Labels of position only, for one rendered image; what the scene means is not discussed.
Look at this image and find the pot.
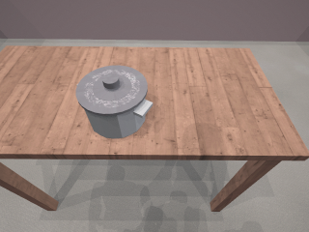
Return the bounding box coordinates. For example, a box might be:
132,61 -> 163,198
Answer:
76,84 -> 154,139

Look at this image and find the table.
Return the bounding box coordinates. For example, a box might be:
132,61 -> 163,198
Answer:
0,45 -> 309,212

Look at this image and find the lid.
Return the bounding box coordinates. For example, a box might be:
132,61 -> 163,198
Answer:
75,65 -> 148,116

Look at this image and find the knob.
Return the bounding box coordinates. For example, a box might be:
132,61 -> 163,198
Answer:
102,72 -> 120,89

